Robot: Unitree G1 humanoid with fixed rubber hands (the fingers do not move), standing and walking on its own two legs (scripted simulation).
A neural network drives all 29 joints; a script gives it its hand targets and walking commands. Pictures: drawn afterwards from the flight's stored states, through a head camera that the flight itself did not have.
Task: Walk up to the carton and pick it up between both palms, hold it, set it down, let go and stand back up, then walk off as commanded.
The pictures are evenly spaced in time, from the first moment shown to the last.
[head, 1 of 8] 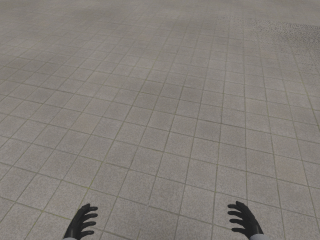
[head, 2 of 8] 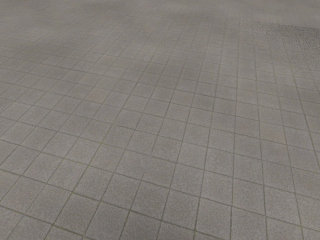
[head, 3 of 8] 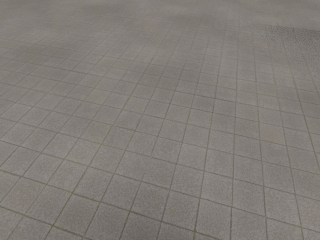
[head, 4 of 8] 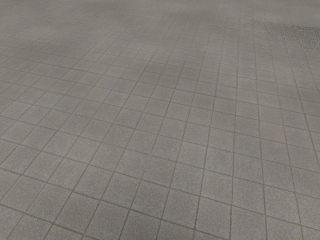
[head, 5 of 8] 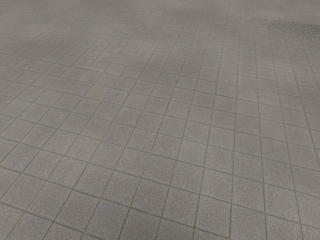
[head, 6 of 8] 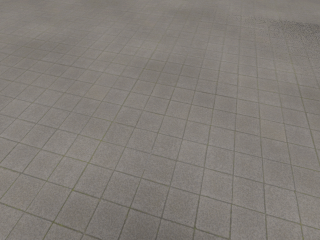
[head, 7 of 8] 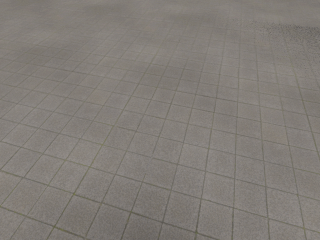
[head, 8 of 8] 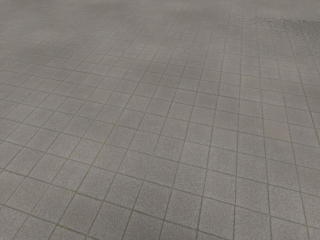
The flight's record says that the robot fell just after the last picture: no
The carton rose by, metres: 0.00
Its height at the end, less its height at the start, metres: +0.00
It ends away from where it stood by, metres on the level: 0.00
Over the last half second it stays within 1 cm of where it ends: yes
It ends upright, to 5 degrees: yes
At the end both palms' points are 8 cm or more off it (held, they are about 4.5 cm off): yes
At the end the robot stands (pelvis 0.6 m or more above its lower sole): yes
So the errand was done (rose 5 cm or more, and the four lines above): no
